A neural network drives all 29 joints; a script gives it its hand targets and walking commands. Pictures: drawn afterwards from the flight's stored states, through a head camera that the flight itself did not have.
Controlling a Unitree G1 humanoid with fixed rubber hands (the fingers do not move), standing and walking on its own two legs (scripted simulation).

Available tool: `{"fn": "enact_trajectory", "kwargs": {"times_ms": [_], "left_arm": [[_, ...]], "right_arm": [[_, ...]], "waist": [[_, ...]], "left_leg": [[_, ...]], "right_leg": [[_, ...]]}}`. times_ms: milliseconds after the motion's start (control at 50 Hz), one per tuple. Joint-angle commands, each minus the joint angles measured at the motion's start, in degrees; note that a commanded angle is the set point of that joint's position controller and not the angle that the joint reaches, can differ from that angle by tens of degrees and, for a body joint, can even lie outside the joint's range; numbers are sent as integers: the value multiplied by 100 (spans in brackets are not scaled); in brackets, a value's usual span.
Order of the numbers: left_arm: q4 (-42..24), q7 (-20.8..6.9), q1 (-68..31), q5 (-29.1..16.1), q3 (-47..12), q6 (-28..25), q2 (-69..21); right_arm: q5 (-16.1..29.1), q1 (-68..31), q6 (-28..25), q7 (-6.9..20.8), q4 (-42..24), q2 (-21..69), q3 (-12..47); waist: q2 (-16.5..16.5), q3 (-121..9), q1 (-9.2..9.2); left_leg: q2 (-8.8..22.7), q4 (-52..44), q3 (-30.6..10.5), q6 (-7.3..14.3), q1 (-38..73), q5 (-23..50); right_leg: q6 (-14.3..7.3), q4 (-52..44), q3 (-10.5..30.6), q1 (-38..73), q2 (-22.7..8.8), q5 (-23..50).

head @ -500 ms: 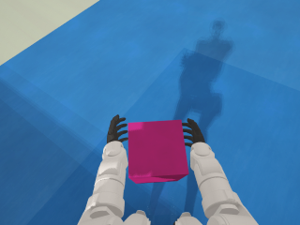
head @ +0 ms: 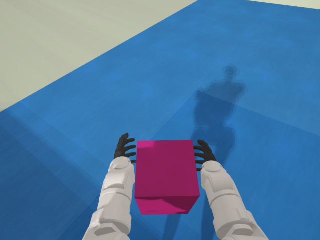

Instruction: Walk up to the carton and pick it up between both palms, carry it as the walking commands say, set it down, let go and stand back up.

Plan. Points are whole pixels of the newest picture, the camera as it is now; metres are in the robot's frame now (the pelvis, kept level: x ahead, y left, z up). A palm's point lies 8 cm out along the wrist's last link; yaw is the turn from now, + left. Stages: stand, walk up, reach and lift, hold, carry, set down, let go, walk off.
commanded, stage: reach and lift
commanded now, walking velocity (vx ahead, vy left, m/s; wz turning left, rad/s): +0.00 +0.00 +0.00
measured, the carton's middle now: (164, 180) +0.32 +0.04 -0.07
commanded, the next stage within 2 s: hold in 1.94 s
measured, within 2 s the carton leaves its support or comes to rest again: neither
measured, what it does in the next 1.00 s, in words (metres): stands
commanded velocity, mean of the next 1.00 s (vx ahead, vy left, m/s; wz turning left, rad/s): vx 0.00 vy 0.00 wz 0.00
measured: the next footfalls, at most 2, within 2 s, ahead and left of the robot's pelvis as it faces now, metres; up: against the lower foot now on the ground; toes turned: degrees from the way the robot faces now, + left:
none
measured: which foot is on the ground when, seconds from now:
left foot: down 0.00-1.00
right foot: down 0.00-1.00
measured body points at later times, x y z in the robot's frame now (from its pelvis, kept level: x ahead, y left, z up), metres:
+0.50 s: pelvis -0.01 -0.01 +0.01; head -0.08 -0.03 +0.45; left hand +0.32 +0.14 +0.07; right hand +0.33 -0.09 +0.06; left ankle +0.03 +0.12 -0.73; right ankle +0.04 -0.10 -0.73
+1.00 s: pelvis -0.01 +0.00 +0.01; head -0.07 -0.01 +0.45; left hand +0.32 +0.13 +0.07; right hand +0.33 -0.11 +0.06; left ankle +0.03 +0.12 -0.73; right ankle +0.04 -0.10 -0.73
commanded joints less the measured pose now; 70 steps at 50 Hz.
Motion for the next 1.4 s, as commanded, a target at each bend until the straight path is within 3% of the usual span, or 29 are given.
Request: {"fn": "enact_trajectory", "kwargs": {"times_ms": [0, 240, 380, 540, 820, 1380], "left_arm": [[867, -1508, -2136, -917, -2741, 402, -6756], [939, -1603, -2794, -979, -2342, 1144, -6611], [1048, -1673, -3231, -914, -2026, 1398, -6384], [1211, -1696, -3585, -790, -1745, 1406, -6179], [1299, -1684, -3955, -808, -1814, 1239, -6231], [520, -1757, -2731, -1187, -2616, 1383, -6439]], "right_arm": [[1093, -4110, -393, 1484, -767, 5814, 2640], [1191, -4615, 356, 1477, -659, 5876, 2153], [1073, -4768, 693, 1398, -521, 5902, 1722], [997, -4901, 829, 1358, -288, 5925, 1394], [1020, -5032, 767, 1415, -194, 5912, 1281], [1312, -3919, 944, 1532, -1142, 6077, 2192]], "waist": [[-172, -2261, -29], [-118, -1677, -100], [-170, -1372, -261], [-194, -1295, -352], [-136, -1502, -472], [-176, -1699, -461]], "left_leg": [[-23, -487, -100, -30, 728, 1266], [75, -808, -85, 12, 946, 757], [66, -911, -37, 69, 885, 434], [54, -905, -4, 88, 786, 233], [121, -954, -39, 92, 796, -18], [89, -993, -122, 105, 1208, 1088]], "right_leg": [[17, -503, 254, 1344, -33, 811], [20, -834, 215, 1694, -187, 390], [47, -1022, 220, 1832, -254, 170], [87, -1089, 211, 1886, -290, 23], [121, -983, 71, 1819, -245, -41], [193, -949, 78, 1970, -156, 1094]]}}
